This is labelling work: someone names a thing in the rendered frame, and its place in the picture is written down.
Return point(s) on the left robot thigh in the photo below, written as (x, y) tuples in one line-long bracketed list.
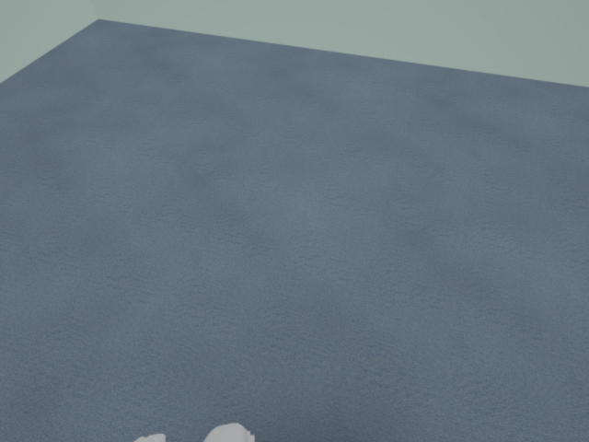
[(230, 433)]

